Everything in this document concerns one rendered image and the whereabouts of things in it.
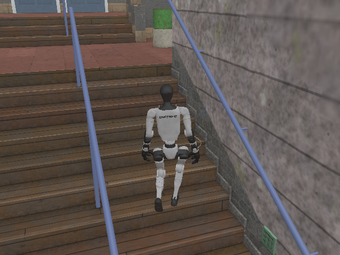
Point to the left robot hand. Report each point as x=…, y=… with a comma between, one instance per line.
x=148, y=153

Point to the right robot forearm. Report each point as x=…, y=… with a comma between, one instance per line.
x=193, y=143

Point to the left robot shin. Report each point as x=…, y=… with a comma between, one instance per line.
x=159, y=185

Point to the left robot forearm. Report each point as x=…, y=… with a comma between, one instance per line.
x=146, y=142

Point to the left robot thigh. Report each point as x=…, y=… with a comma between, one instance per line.
x=159, y=161

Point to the right robot upper arm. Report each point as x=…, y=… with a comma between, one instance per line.
x=186, y=120

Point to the right robot hand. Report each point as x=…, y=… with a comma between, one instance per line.
x=196, y=157

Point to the left robot upper arm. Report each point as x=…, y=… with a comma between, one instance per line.
x=149, y=122

